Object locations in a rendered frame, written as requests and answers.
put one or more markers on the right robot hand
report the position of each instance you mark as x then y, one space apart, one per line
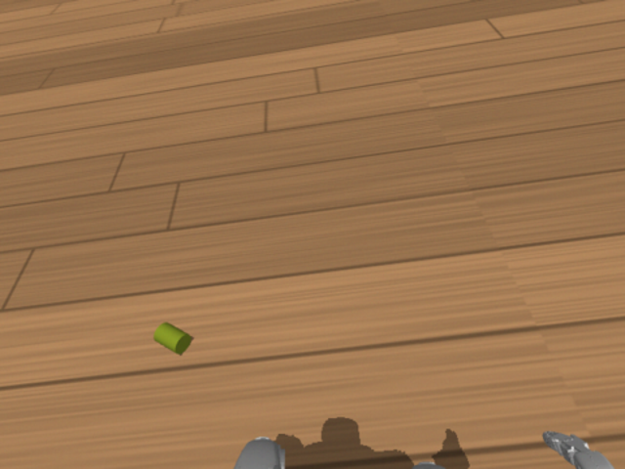
576 451

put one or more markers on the can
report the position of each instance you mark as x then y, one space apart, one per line
172 338

